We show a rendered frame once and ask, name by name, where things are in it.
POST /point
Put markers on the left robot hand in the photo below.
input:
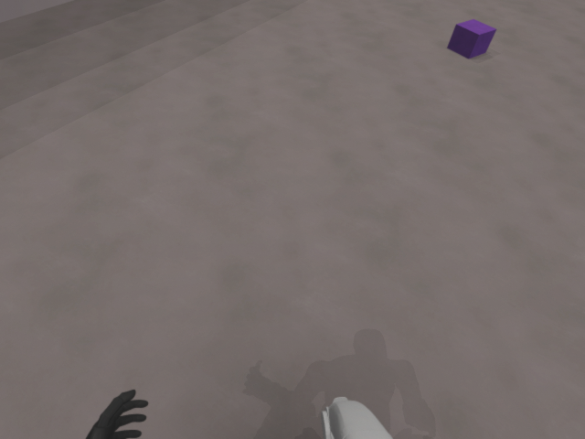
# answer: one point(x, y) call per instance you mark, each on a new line
point(111, 419)

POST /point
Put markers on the robot right thigh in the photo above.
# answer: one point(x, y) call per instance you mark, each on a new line
point(351, 420)

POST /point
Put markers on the carton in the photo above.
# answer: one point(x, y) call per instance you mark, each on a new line
point(471, 38)

